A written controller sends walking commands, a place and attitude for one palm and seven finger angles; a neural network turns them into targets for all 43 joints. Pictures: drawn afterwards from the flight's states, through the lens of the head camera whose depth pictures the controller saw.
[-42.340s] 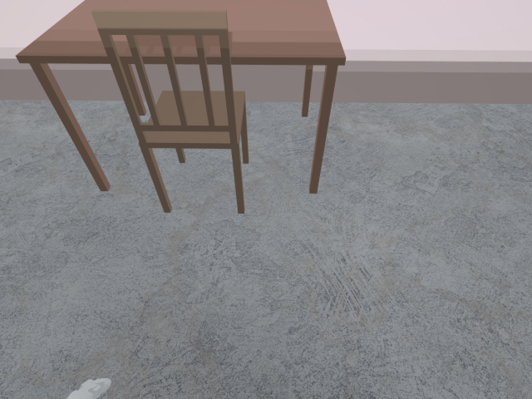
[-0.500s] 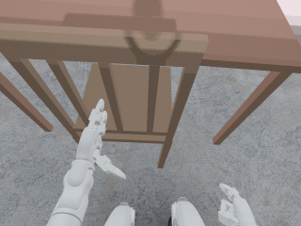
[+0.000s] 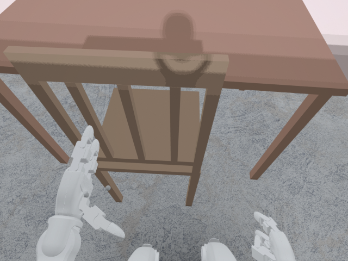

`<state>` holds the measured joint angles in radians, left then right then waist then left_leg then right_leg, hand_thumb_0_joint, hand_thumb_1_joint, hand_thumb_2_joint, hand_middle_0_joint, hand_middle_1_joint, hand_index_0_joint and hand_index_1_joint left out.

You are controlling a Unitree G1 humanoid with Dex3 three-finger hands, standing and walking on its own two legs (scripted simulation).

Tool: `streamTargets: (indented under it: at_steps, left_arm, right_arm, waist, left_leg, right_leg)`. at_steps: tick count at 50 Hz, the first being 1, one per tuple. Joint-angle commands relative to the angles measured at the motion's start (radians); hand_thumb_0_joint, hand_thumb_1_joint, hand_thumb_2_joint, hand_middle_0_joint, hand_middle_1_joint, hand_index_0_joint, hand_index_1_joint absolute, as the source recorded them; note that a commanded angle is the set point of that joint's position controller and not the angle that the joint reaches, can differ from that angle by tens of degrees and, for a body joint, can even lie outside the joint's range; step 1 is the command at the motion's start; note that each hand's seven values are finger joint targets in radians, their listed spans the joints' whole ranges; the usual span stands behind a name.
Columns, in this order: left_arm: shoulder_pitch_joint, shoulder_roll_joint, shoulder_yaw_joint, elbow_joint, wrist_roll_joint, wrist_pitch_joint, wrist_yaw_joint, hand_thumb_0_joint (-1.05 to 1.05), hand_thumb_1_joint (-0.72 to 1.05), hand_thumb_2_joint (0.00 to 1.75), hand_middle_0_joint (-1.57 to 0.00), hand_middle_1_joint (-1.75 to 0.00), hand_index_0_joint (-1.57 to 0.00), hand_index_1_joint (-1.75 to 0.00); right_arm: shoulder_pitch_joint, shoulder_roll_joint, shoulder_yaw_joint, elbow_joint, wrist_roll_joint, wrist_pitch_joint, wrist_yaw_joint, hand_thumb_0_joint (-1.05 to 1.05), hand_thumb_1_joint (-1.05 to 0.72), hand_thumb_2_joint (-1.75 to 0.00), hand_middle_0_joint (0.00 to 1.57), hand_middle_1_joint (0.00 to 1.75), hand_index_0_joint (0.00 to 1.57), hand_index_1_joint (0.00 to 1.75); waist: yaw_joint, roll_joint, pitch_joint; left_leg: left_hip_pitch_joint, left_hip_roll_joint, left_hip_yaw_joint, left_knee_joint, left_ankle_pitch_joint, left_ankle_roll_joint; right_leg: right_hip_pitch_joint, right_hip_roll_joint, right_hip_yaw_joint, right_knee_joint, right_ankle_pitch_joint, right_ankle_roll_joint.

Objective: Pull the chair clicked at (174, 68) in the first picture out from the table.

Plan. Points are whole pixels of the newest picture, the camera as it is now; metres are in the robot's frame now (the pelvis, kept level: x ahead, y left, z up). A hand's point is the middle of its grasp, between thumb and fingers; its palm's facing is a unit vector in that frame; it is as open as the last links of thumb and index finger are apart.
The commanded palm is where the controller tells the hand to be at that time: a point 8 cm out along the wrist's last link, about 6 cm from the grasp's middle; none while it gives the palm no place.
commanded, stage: draw the hand back to the body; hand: left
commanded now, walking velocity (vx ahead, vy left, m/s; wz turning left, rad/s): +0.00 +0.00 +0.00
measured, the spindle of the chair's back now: (135, 128) +0.44 +0.12 +0.01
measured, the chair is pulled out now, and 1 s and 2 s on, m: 0.04 0.04 0.04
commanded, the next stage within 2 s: step back with the hand held close in 1.32 s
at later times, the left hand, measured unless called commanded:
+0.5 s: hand (52, 186) +0.23 +0.21 +0.13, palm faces +0.19 -0.91 -0.36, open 15.5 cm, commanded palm +0.21 +0.26 +0.17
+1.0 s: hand out of the picture +0.24 +0.27 +0.26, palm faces +0.47 -0.78 -0.42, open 8.7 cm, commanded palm +0.19 +0.31 +0.27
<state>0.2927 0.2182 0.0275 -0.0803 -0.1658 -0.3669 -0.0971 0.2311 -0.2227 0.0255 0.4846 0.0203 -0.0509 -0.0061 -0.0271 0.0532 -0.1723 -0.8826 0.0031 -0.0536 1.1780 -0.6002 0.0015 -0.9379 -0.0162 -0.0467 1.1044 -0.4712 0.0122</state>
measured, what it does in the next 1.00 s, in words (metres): rises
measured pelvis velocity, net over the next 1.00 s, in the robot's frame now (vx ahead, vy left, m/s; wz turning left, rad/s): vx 0.05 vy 0.02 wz -0.05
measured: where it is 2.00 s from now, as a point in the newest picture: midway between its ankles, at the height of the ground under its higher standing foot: outside the picture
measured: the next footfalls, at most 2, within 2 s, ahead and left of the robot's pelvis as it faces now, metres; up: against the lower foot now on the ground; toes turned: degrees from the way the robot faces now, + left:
none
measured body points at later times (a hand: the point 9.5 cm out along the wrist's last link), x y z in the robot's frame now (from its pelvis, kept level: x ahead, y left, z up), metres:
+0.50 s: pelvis +0.03 +0.01 +0.06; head +0.04 -0.01 +0.51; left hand +0.22 +0.26 +0.16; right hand +0.19 -0.23 -0.02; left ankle -0.02 +0.12 -0.65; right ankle +0.03 -0.13 -0.65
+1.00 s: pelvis +0.05 +0.02 +0.08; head +0.02 +0.00 +0.53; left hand +0.21 +0.31 +0.29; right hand +0.21 -0.22 +0.01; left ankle -0.02 +0.12 -0.65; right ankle +0.03 -0.13 -0.65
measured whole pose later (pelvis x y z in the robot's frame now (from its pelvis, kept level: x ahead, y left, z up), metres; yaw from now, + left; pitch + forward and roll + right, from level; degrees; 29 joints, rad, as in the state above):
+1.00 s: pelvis +0.05 +0.02 +0.08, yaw -3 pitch -2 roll -2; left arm 0.53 0.38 0.37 -0.47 -0.05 -0.11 0.17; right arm 0.24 -0.21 0.01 0.62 0.01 -0.16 -0.07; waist 0.05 0.07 -0.05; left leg -0.10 0.01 0.02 0.53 -0.39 0.02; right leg -0.19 -0.01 0.02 0.49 -0.27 0.03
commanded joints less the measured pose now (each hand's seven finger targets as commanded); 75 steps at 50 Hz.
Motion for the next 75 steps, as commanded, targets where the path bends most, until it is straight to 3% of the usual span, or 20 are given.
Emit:
streamTargets:
  at_steps: [1, 4, 8, 12, 13, 14, 16, 21, 23, 29, 34, 44, 47, 51, 54, 60, 68, 72, 73, 75]
  left_arm:
    - [-0.022, 0.076, 0.033, -0.165, -0.04, 0.047, -0.061, 0.0, -0.55, 0.2, 0.0, 0.0, 0.0, 0.0]
    - [-0.03, 0.134, 0.11, -0.224, -0.066, 0.066, -0.067, 0.0, -0.55, 0.2, 0.0, 0.0, 0.0, 0.0]
    - [0.027, 0.2, 0.202, -0.345, -0.093, 0.035, -0.044, 0.0, -0.51, 0.22, -0.01, -0.01, -0.01, -0.01]
    - [0.102, 0.169, 0.192, -0.359, -0.104, 0.038, -0.057, 0.0, -0.37, 0.29, -0.02, -0.04, -0.02, -0.04]
    - [0.19, 0.309, 0.237, -0.325, 0.05, 0.134, 0.081, 0.0, -0.33, 0.31, -0.03, -0.05, -0.03, -0.05]
    - [0.209, 0.181, 0.148, -0.381, 0.067, 0.176, 0.133, 0.0, -0.3, 0.32, -0.04, -0.05, -0.04, -0.05]
    - [0.21, 0.149, 0.115, -0.416, 0.09, 0.214, 0.184, 0.0, -0.22, 0.36, -0.04, -0.07, -0.04, -0.07]
    - [0.181, 0.232, 0.178, -0.477, 0.128, 0.25, 0.258, 0.0, -0.04, 0.44, -0.07, -0.1, -0.07, -0.1]
    - [0.18, 0.283, 0.231, -0.506, 0.134, 0.256, 0.276, 0.0, 0.03, 0.48, -0.08, -0.12, -0.08, -0.12]
    - [0.214, 0.254, 0.252, -0.545, 0.135, 0.262, 0.284, 0.0, 0.25, 0.58, -0.11, -0.16, -0.11, -0.16]
    - [0.224, 0.242, 0.285, -0.515, 0.127, 0.255, 0.277, 0.0, 0.43, 0.67, -0.13, -0.2, -0.13, -0.2]
    - [0.154, 0.343, 0.447, -0.634, 0.12, 0.203, 0.287, 0.0, 0.79, 0.85, -0.19, -0.28, -0.19, -0.28]
    - [0.156, 0.344, 0.475, -0.617, 0.113, 0.197, 0.288, 0.0, 0.9, 0.9, -0.2, -0.3, -0.2, -0.3]
    - [0.187, 0.249, 0.402, -0.477, 0.108, 0.202, 0.27, 0.0, 0.9, 0.9, -0.2, -0.3, -0.2, -0.3]
    - [0.163, 0.267, 0.411, -0.485, 0.109, 0.187, 0.267, 0.0, 0.9, 0.9, -0.2, -0.3, -0.2, -0.3]
    - [0.162, 0.338, 0.456, -0.642, 0.121, 0.161, 0.283, 0.0, 0.9, 0.9, -0.2, -0.3, -0.2, -0.3]
    - [0.175, 0.284, 0.433, -0.501, 0.118, 0.174, 0.28, 0.0, 0.9, 0.9, -0.2, -0.3, -0.2, -0.3]
    - [0.117, 0.269, 0.403, -0.498, 0.12, 0.161, 0.268, 0.0, 0.9, 0.9, -0.2, -0.3, -0.2, -0.3]
    - [-0.049, 0.437, 0.576, -0.542, 0.123, 0.095, 0.276, 0.0, 0.9, 0.9, -0.2, -0.3, -0.2, -0.3]
    - [0.046, 0.392, 0.543, -0.469, 0.133, 0.073, 0.262, 0.0, 0.9, 0.9, -0.2, -0.3, -0.2, -0.3]
  right_arm:
    - [-0.025, -0.147, -0.045, -0.173, 0.012, -0.066, -0.033, 0.0, -0.9, -0.9, 0.2, 0.3, 0.2, 0.3]
    - [-0.029, -0.147, -0.038, -0.185, 0.014, -0.085, -0.05, 0.0, -0.9, -0.9, 0.2, 0.3, 0.2, 0.3]
    - [-0.023, -0.133, -0.038, -0.174, 0.017, -0.128, -0.061, 0.0, -0.9, -0.9, 0.2, 0.3, 0.2, 0.3]
    - [-0.012, -0.121, -0.04, -0.143, 0.023, -0.163, -0.056, 0.0, -0.9, -0.9, 0.2, 0.3, 0.2, 0.3]
    - [0.01, -0.116, -0.072, -0.148, 0.007, -0.128, -0.079, 0.0, -0.9, -0.9, 0.2, 0.3, 0.2, 0.3]
    - [0.008, -0.103, -0.058, -0.176, 0.007, -0.113, -0.08, 0.0, -0.9, -0.9, 0.2, 0.3, 0.2, 0.3]
    - [0.002, -0.102, -0.058, -0.168, 0.005, -0.101, -0.08, 0.0, -0.9, -0.9, 0.2, 0.3, 0.2, 0.3]
    - [-0.006, -0.114, -0.056, -0.156, 0.0, -0.093, -0.101, 0.0, -0.9, -0.9, 0.2, 0.3, 0.2, 0.3]
    - [-0.018, -0.115, -0.054, -0.144, -0.002, -0.1, -0.109, 0.0, -0.9, -0.9, 0.2, 0.3, 0.2, 0.3]
    - [-0.036, -0.097, -0.045, -0.103, 0.0, -0.131, -0.105, 0.0, -0.9, -0.9, 0.2, 0.3, 0.2, 0.3]
    - [-0.059, -0.099, -0.051, -0.068, -0.004, -0.133, -0.094, 0.0, -0.9, -0.9, 0.2, 0.3, 0.2, 0.3]
    - [-0.095, -0.09, -0.049, -0.029, -0.012, -0.159, -0.079, 0.0, -0.9, -0.9, 0.2, 0.3, 0.2, 0.3]
    - [-0.099, -0.091, -0.055, -0.011, -0.013, -0.164, -0.075, 0.0, -0.9, -0.9, 0.2, 0.3, 0.2, 0.3]
    - [-0.1, -0.102, -0.065, 0.006, -0.011, -0.141, -0.067, 0.0, -0.9, -0.9, 0.2, 0.3, 0.2, 0.3]
    - [-0.11, -0.107, -0.071, 0.0, -0.013, -0.135, -0.066, 0.0, -0.9, -0.9, 0.2, 0.3, 0.2, 0.3]
    - [-0.123, -0.096, -0.066, -0.004, -0.018, -0.173, -0.068, 0.0, -0.9, -0.9, 0.2, 0.3, 0.2, 0.3]
    - [-0.124, -0.099, -0.073, 0.021, -0.011, -0.169, -0.07, 0.0, -0.9, -0.9, 0.2, 0.3, 0.2, 0.3]
    - [-0.121, -0.108, -0.075, 0.014, -0.014, -0.163, -0.067, 0.0, -0.9, -0.9, 0.2, 0.3, 0.2, 0.3]
    - [-0.084, -0.123, -0.07, -0.008, -0.006, -0.155, -0.062, 0.0, -0.9, -0.9, 0.2, 0.3, 0.2, 0.3]
    - [-0.108, -0.108, -0.071, 0.042, -0.014, -0.151, -0.06, 0.0, -0.9, -0.9, 0.2, 0.3, 0.2, 0.3]
  waist:
    - [-0.051, -0.074, -0.169]
    - [-0.032, -0.073, -0.151]
    - [0.001, 0.003, -0.17]
    - [-0.009, 0.045, -0.129]
    - [0.039, 0.027, -0.13]
    - [0.005, 0.033, -0.067]
    - [0.004, 0.058, -0.024]
    - [0.009, -0.031, -0.028]
    - [0.024, -0.01, -0.032]
    - [0.041, 0.036, 0.017]
    - [0.046, -0.025, 0.069]
    - [0.072, 0.077, 0.066]
    - [0.072, 0.056, 0.085]
    - [0.06, -0.02, 0.189]
    - [0.066, -0.033, 0.168]
    - [0.082, 0.085, 0.048]
    - [0.07, -0.004, 0.197]
    - [0.064, -0.025, 0.174]
    - [0.034, 0.058, 0.259]
    - [0.033, -0.036, 0.199]
  left_leg:
    - [0.094, -0.02, 0.028, -0.246, 0.234, 0.015]
    - [0.113, -0.021, 0.035, -0.279, 0.21, 0.018]
    - [0.194, -0.017, 0.037, -0.317, 0.298, 0.012]
    - [0.261, -0.009, 0.036, -0.352, 0.364, 0.004]
    - [0.301, 0.01, 0.055, -0.398, 0.373, 0.002]
    - [0.318, 0.002, 0.06, -0.422, 0.358, 0.001]
    - [0.34, 0.006, 0.061, -0.441, 0.348, 0.0]
    - [0.432, 0.013, 0.053, -0.499, 0.404, 0.009]
    - [0.466, 0.014, 0.057, -0.521, 0.442, 0.009]
    - [0.583, 0.025, 0.05, -0.586, 0.619, -0.004]
    - [0.628, 0.035, 0.055, -0.638, 0.676, -0.008]
    - [0.706, 0.039, 0.069, -0.721, 0.719, -0.021]
    - [0.725, 0.044, 0.073, -0.736, 0.728, -0.023]
    - [0.688, 0.047, 0.079, -0.76, 0.63, -0.011]
    - [0.681, 0.041, 0.081, -0.772, 0.55, 0.0]
    - [0.729, 0.033, 0.078, -0.765, 0.613, -0.009]
    - [0.689, 0.035, 0.083, -0.782, 0.533, -0.005]
    - [0.695, 0.031, 0.088, -0.781, 0.498, 0.008]
    - [0.657, 0.048, 0.092, -0.8, 0.399, 0.02]
    - [0.698, 0.042, 0.091, -0.783, 0.393, 0.028]
  right_leg:
    - [0.304, 0.033, -0.013, -0.237, 0.132, -0.018]
    - [0.342, 0.029, -0.003, -0.285, 0.074, -0.017]
    - [0.404, 0.029, -0.016, -0.298, 0.154, -0.025]
    - [0.426, 0.03, -0.03, -0.325, 0.23, -0.024]
    - [0.486, 0.006, 0.035, -0.358, 0.246, -0.045]
    - [0.469, 0.004, 0.023, -0.377, 0.241, -0.037]
    - [0.478, 0.004, 0.015, -0.399, 0.23, -0.036]
    - [0.563, 0.009, 0.008, -0.445, 0.291, -0.034]
    - [0.607, 0.005, 0.014, -0.459, 0.327, -0.036]
    - [0.673, 0.003, 0.012, -0.5, 0.428, -0.035]
    - [0.726, 0.006, 0.011, -0.55, 0.481, -0.032]
    - [0.827, 0.009, 0.03, -0.615, 0.509, -0.039]
    - [0.828, 0.013, 0.03, -0.634, 0.512, -0.037]
    - [0.786, 0.017, 0.027, -0.664, 0.448, -0.034]
    - [0.8, 0.014, 0.029, -0.673, 0.407, -0.033]
    - [0.862, 0.012, 0.046, -0.657, 0.456, -0.038]
    - [0.797, 0.024, 0.055, -0.696, 0.392, -0.041]
    - [0.791, 0.019, 0.056, -0.698, 0.366, -0.034]
    - [0.723, -0.021, 0.193, -0.756, 0.404, -0.039]
    - [0.735, -0.033, 0.211, -0.784, 0.464, -0.041]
